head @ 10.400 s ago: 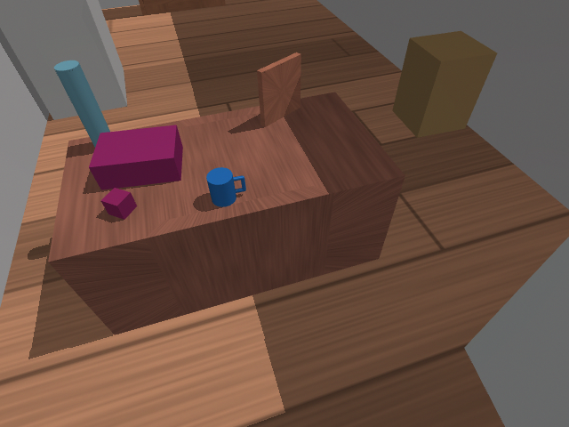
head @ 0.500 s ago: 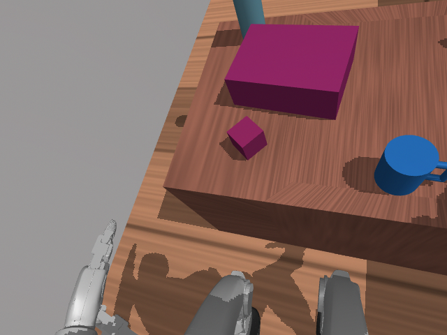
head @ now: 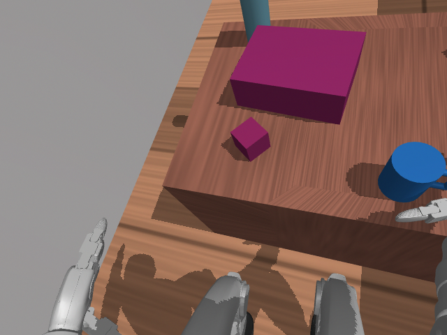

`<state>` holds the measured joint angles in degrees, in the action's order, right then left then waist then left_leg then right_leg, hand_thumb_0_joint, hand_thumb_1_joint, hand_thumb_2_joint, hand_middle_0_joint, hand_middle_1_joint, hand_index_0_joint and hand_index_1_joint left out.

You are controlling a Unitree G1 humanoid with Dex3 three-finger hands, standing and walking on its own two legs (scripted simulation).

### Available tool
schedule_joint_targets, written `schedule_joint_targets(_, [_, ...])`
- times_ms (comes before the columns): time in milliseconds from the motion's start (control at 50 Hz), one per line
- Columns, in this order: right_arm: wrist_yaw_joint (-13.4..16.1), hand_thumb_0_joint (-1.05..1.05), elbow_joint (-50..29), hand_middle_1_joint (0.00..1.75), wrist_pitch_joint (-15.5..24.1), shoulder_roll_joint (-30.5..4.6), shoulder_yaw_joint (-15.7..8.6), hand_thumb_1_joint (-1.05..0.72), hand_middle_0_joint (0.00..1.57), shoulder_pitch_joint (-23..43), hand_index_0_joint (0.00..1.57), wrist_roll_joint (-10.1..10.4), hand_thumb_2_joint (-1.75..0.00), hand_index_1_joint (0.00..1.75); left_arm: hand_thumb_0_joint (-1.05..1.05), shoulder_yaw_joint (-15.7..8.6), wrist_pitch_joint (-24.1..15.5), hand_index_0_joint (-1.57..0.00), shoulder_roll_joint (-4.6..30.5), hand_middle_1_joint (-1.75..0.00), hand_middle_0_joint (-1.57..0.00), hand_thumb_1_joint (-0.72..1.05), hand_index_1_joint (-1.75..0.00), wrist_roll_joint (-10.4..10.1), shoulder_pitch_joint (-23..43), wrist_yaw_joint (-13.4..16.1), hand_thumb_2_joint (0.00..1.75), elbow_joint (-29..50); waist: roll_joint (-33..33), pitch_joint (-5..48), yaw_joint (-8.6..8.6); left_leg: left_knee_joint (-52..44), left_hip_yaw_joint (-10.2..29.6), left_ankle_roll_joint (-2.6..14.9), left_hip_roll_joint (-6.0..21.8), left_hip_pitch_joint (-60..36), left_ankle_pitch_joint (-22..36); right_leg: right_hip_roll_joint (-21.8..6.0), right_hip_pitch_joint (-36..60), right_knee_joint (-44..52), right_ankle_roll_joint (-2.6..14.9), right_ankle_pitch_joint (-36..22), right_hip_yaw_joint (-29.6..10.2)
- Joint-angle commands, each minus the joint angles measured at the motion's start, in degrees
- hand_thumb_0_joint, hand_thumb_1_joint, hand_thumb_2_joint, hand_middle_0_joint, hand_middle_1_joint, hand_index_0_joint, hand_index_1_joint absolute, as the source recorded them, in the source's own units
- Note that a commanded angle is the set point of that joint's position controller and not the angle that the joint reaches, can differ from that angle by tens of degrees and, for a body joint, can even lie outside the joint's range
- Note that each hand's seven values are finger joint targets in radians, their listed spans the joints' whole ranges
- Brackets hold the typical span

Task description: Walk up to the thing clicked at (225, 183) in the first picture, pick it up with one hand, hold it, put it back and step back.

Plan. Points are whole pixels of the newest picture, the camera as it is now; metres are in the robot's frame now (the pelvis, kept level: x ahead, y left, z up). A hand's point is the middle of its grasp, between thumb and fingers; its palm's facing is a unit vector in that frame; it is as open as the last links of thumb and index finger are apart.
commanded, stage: rest palm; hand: right
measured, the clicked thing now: (419, 175) +0.44 -0.26 -0.08
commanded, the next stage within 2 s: close in 0.14 s
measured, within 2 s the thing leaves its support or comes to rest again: leaves its support in 1.22 s
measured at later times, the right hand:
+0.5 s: hand (418, 173) +0.42 -0.24 -0.04, palm faces +0.30 +0.96 +0.01, open 16.2 cm
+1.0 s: hand (417, 164) +0.44 -0.24 -0.04, palm faces +0.30 +0.95 +0.01, open 8.3 cm
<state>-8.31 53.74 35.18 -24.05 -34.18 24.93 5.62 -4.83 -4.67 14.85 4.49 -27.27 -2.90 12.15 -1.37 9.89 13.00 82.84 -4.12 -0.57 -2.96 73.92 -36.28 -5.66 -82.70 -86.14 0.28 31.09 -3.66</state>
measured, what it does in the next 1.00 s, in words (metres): stands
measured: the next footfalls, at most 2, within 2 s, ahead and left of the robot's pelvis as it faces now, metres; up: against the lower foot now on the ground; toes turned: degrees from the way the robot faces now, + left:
none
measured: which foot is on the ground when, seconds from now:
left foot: down 0.00-1.00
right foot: down 0.00-1.00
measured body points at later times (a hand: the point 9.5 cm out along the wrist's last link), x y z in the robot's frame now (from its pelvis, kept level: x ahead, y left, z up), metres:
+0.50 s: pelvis +0.00 +0.00 +0.00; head +0.15 -0.07 +0.42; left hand +0.18 +0.26 +0.07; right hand +0.40 -0.29 -0.04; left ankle +0.03 +0.13 -0.57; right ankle +0.07 -0.12 -0.57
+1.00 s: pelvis +0.00 +0.00 +0.00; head +0.15 -0.07 +0.42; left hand +0.17 +0.26 +0.07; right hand +0.41 -0.29 -0.03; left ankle +0.03 +0.13 -0.57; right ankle +0.07 -0.12 -0.57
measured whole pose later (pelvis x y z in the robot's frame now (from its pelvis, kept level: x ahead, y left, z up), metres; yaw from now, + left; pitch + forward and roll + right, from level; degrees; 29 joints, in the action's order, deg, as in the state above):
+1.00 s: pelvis +0.00 +0.00 +0.00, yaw +0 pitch +27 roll +6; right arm -2.4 54.1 35.4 -23.2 -32.4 28.1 1.7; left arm -6.3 -1.2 14.9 4.9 -27.0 -5.0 14.8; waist -1.4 9.7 14.6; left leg 82.8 -3.8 -0.5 -3.0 74.3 -36.0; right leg -5.6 -82.8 -85.7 0.2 30.8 -3.4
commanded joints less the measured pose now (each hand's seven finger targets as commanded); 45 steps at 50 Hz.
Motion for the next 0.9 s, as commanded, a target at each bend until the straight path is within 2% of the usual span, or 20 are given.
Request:
schedule_joint_targets(0, [0.99, 0.00, -12.89, 0.06, 4.92, -13.42, -0.73, 0.58, 0.02, 14.78, 0.03, -0.37, -0.08, 0.06, 0.00, -8.33, -2.51, -0.04, 9.42, -0.05, -0.05, -0.58, -0.06, -0.17, -5.30, 1.01, 0.07, 8.97, 14.55, 25.14, -1.17, -10.82, 1.86, 2.06, -1.02, -5.38, 14.90, 1.97, 29.66, 10.08, 0.53, -12.26, -0.44])
schedule_joint_targets(40, [0.92, 0.00, -12.34, 0.06, 4.76, -9.70, 1.28, 0.57, 0.01, 14.17, 0.02, -0.42, -0.08, 0.06, 0.00, -8.10, -2.51, -0.03, 9.22, -0.05, -0.05, -0.59, -0.07, -0.13, -4.44, 0.78, 0.07, 9.56, 13.90, 23.80, -0.64, -10.26, 1.24, 2.18, -1.19, -4.42, 14.98, 1.91, 29.21, 10.48, 0.47, -12.61, -0.71])
schedule_joint_targets(120, [1.30, 0.00, -14.94, 0.06, 4.76, -9.84, 1.91, 0.60, 0.04, 14.07, 0.05, -1.04, -0.06, 0.07, 0.00, -11.21, -2.09, -0.03, 11.90, -0.05, -0.05, -0.59, -0.07, -0.17, -3.99, 0.78, 0.08, 12.43, 14.81, 27.05, 0.00, -10.68, 1.11, 2.13, -1.12, -5.27, 15.13, 1.78, 32.67, 10.90, 0.26, -13.13, -0.95])
schedule_joint_targets(160, [1.25, 0.00, -12.35, 0.07, 4.24, -5.47, 3.87, 0.61, 0.07, 11.47, 0.08, -0.59, -0.04, 0.07, 0.00, -9.08, -1.84, -0.03, 9.31, -0.05, -0.05, -0.59, -0.07, -0.27, -5.19, 0.31, 0.08, 10.26, 13.84, 23.94, -0.26, -10.56, 0.86, 2.07, -1.16, -4.56, 15.28, 1.87, 30.60, 10.95, 0.30, -13.12, -0.91])
schedule_joint_targets(200, [2.21, 0.00, -13.58, 0.09, 4.48, -7.71, 1.77, 0.61, 0.11, 11.22, 0.12, -0.77, -0.05, 0.09, 0.00, -9.11, -1.80, -0.03, 9.45, -0.04, -0.05, -0.59, -0.07, -0.21, -4.04, 0.18, 0.08, 12.25, 12.83, 26.12, -1.33, -10.53, 1.15, 1.89, -1.20, -6.51, 16.90, 2.00, 30.27, 10.42, 0.55, -14.43, -0.84])
schedule_joint_targets(280, [3.12, 0.00, -15.51, 0.18, 4.86, -6.33, 3.03, 0.59, 0.32, 10.26, 0.33, -1.26, -0.04, 0.18, 0.00, -8.14, -1.05, -0.05, 8.41, -0.05, -0.05, -0.55, -0.05, -0.19, -4.77, -0.19, 0.05, 11.86, 13.66, 25.27, -1.86, -10.29, 1.10, 1.99, -1.19, -6.66, 16.81, 2.07, 30.66, 11.28, 0.23, -14.45, -0.50])
schedule_joint_targets(360, [3.89, 0.00, -15.66, 0.27, 6.15, -11.81, 0.44, 0.61, 0.48, 15.38, 0.48, -1.89, -0.07, 0.28, 0.00, -10.18, -0.77, -0.05, 10.50, -0.05, -0.05, -0.54, -0.05, 0.06, -3.71, 0.13, 0.05, 13.00, 13.46, 25.62, 0.09, -10.44, 2.08, 1.73, -0.97, -6.39, 16.30, 1.93, 29.26, 10.07, 0.47, -12.79, -0.59])
schedule_joint_targets(420, [3.40, 0.00, -10.20, 0.32, 5.52, -6.82, 2.87, 0.56, 0.54, 14.18, 0.55, -1.64, -0.10, 0.32, 0.00, -10.75, -0.91, -0.05, 10.45, -0.05, -0.04, -0.54, -0.05, 0.08, -3.85, 0.06, 0.04, 12.16, 11.14, 22.79, 1.95, -11.17, 2.12, 1.47, -1.07, -5.28, 15.30, 1.71, 27.93, 9.61, 0.91, -11.33, -0.85])
schedule_joint_targets(480, [3.75, 0.00, -14.48, 0.42, 6.01, -12.88, 0.09, 0.55, 0.64, 17.07, 0.65, -2.39, -0.18, 0.42, 0.00, -10.49, -1.07, -0.05, 10.96, -0.05, -0.04, -0.54, -0.04, -0.07, -3.49, 0.00, 0.05, 16.14, 13.68, 29.10, 0.41, -10.67, 2.14, 1.56, -1.00, -6.94, 16.92, 1.81, 31.25, 9.46, 0.73, -14.32, -1.18])
schedule_joint_targets(500, [3.65, 0.00, -14.15, 0.45, 5.72, -12.38, 0.83, 0.52, 0.68, 17.87, 0.69, -2.59, -0.20, 0.45, 0.00, -11.31, -0.84, -0.05, 11.72, -0.05, -0.04, -0.54, -0.05, -0.09, -3.91, 0.04, 0.05, 15.43, 14.97, 29.21, 0.84, -10.57, 1.79, 1.86, -1.04, -6.19, 15.76, 1.90, 32.70, 10.27, 0.40, -13.69, -1.14])
schedule_joint_targets(540, [3.08, 0.00, -7.99, 0.49, 4.47, -5.54, 4.19, 0.47, 0.73, 15.27, 0.74, -2.09, -0.23, 0.49, 0.00, -9.56, -0.55, -0.05, 9.36, -0.05, -0.04, -0.53, -0.04, -0.26, -5.72, -0.36, 0.04, 11.41, 14.01, 22.85, 1.48, -10.23, 0.40, 2.12, -1.24, -2.95, 13.25, 2.08, 30.35, 11.69, 0.07, -11.06, -1.39])
schedule_joint_targets(560, [3.29, 0.00, -7.88, 0.53, 4.34, -5.78, 3.67, 0.44, 0.77, 15.21, 0.78, -1.96, -0.27, 0.53, 0.00, -8.64, -0.56, -0.05, 8.74, -0.05, -0.04, -0.54, -0.04, -0.45, -4.50, -0.44, 0.04, 11.28, 13.77, 21.82, 0.42, -9.62, 0.09, 2.29, -1.31, -1.39, 12.13, 2.01, 29.20, 12.17, -0.09, -10.21, -1.81])
schedule_joint_targets(600, [4.54, 0.00, -9.50, 0.61, 4.84, -11.56, 0.66, 0.41, 0.87, 17.16, 0.88, -2.87, -0.33, 0.62, 0.00, -10.73, -0.61, -0.05, 10.73, -0.05, -0.04, -0.54, -0.04, -0.12, -3.06, -0.16, 0.04, 13.24, 14.63, 25.19, 0.11, -9.63, 0.45, 2.09, -1.26, -2.92, 13.23, 1.77, 30.87, 11.51, -0.03, -11.48, -1.55])
schedule_joint_targets(660, [4.40, 0.00, -10.05, 0.73, 4.97, -8.42, 2.86, 0.34, 0.98, 17.70, 0.99, -2.92, -0.43, 0.73, 0.00, -9.49, -0.47, -0.05, 9.58, -0.05, -0.04, -0.53, -0.04, 0.37, -4.22, -0.47, 0.04, 12.21, 15.85, 25.12, 0.32, -9.43, 0.31, 2.18, -1.29, -2.80, 13.93, 1.75, 31.28, 11.47, -0.02, -12.35, -1.42])
schedule_joint_targets(700, [4.92, 0.00, -11.10, 0.81, 4.96, -11.70, 0.62, 0.24, 1.04, 18.35, 1.05, -2.96, -0.52, 0.81, 0.00, -11.40, -0.57, -0.05, 11.44, -0.04, -0.04, -0.53, -0.03, 0.05, -3.33, -0.16, 0.03, 13.14, 15.00, 27.24, 0.53, -9.69, 0.27, 2.07, -1.34, -3.85, 14.47, 1.80, 32.17, 11.12, 0.02, -12.80, -1.58])
schedule_joint_targets(740, [5.16, 0.00, -13.61, 0.87, 4.86, -12.42, 0.57, 0.15, 1.09, 19.11, 1.10, -3.18, -0.59, 0.87, 0.00, -10.73, -0.41, -0.05, 11.68, -0.05, -0.04, -0.52, -0.04, 0.35, -3.15, -0.24, 0.03, 13.80, 15.57, 29.92, -0.18, -9.37, 0.09, 2.11, -1.44, -5.02, 16.22, 1.84, 33.71, 11.28, -0.04, -15.12, -1.60])
schedule_joint_targets(760, [5.08, 0.00, -11.91, 0.91, 4.56, -9.21, 2.64, 0.09, 1.13, 17.54, 1.13, -3.11, -0.63, 0.91, 0.00, -10.04, -0.32, -0.05, 10.22, -0.04, -0.04, -0.53, -0.04, 0.37, -3.25, -0.42, 0.03, 12.20, 16.46, 28.06, -0.34, -9.39, 0.19, 2.18, -1.41, -3.64, 15.85, 1.69, 33.71, 11.35, -0.06, -15.49, -1.41])
schedule_joint_targets(780, [4.93, 0.00, -9.37, 0.96, 4.21, -6.14, 4.11, 0.03, 1.18, 18.49, 1.19, -2.84, -0.68, 0.96, 0.00, -9.53, -0.17, -0.05, 9.10, -0.04, -0.04, -0.52, -0.03, 0.39, -4.46, -0.49, 0.03, 9.92, 15.46, 25.29, 1.38, -9.75, 0.18, 2.01, -1.47, -2.77, 15.86, 1.71, 32.21, 10.92, 0.13, -14.81, -1.33])
schedule_joint_targets(820, [5.74, 0.00, -10.88, 1.01, 4.20, -12.11, 0.63, -0.08, 1.23, 18.67, 1.23, -2.89, -0.74, 1.01, 0.00, -9.95, -0.25, -0.05, 10.69, -0.04, -0.04, -0.53, -0.03, 0.00, -2.88, -0.23, 0.03, 11.86, 14.62, 26.51, -0.03, -10.09, 0.50, 1.98, -1.35, -4.19, 15.32, 1.76, 30.50, 11.16, 0.21, -13.30, -1.33])
schedule_joint_targets(880, [6.18, 0.00, -9.85, 1.17, 4.38, -9.79, 1.73, -0.07, 1.31, 19.13, 1.33, -3.53, -0.91, 1.18, 0.00, -10.12, -0.01, -0.05, 10.93, -0.04, -0.04, -0.53, -0.03, 0.44, -2.84, -0.33, 0.03, 14.49, 12.86, 27.44, 1.30, -10.62, 0.40, 1.83, -1.46, -5.57, 15.40, 1.80, 31.12, 11.16, 0.45, -12.47, -1.46])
